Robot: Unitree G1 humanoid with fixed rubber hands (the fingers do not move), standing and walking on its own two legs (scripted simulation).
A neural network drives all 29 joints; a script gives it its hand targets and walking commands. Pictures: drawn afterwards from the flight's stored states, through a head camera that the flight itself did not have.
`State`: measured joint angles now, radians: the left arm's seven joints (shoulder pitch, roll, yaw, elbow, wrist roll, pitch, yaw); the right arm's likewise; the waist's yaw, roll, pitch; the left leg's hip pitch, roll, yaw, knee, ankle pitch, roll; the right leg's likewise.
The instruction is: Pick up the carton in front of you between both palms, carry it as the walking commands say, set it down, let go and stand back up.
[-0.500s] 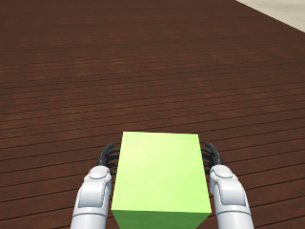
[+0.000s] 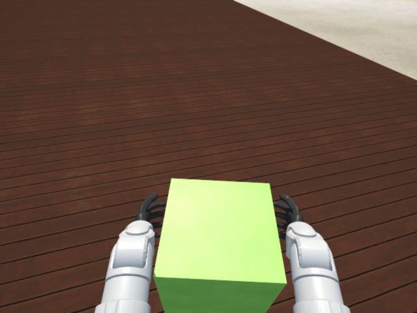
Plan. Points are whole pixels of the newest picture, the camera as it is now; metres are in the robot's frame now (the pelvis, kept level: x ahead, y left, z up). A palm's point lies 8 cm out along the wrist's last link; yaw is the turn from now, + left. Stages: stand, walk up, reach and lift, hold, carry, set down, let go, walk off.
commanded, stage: hold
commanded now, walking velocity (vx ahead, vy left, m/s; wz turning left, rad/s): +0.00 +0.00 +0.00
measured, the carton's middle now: (216, 252) +0.29 +0.00 -0.04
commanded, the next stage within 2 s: set down in 0.18 s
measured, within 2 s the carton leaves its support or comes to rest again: neither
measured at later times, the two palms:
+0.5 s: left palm (148, 222) +0.33 +0.15 +0.00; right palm (283, 220) +0.33 -0.15 +0.02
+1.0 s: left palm (151, 251) +0.37 +0.17 -0.19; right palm (257, 253) +0.37 -0.12 -0.18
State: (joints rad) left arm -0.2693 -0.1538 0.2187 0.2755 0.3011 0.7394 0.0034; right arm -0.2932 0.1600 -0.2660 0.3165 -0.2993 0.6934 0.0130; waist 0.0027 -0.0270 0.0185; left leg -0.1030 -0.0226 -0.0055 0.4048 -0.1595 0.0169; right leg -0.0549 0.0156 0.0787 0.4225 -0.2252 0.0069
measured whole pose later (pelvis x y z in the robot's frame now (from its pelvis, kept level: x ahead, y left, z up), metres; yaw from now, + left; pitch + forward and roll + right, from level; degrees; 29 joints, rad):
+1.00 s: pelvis -0.04 +0.00 -0.12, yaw +0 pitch +34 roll -1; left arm -0.68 -0.04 0.38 0.58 0.24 0.21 -0.03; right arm -0.62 0.20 -0.43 0.49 -0.20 0.17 -0.11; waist 0.02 -0.05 -0.11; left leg -1.38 -0.05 -0.07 1.13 -0.33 -0.01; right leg -1.32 0.08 0.08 1.15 -0.41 0.03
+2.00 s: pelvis -0.08 +0.00 -0.36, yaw -4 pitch +44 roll -4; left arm -1.23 0.24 0.29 0.91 0.10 0.22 0.02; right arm -1.17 0.01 -0.41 0.79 -0.07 0.17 -0.22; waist 0.07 -0.08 0.08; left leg -2.26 -0.10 -0.09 1.99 -0.49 -0.05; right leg -2.19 0.20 0.05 2.00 -0.59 0.09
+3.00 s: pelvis -0.08 -0.01 -0.40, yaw -5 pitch +37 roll -1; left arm -1.35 0.30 0.31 1.11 0.10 0.15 -0.07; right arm -1.32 -0.09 -0.38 1.02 -0.06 0.10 -0.14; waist 0.09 -0.09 0.28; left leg -2.27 -0.03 -0.05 2.17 -0.53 -0.03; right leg -2.23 0.20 0.02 2.19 -0.61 0.07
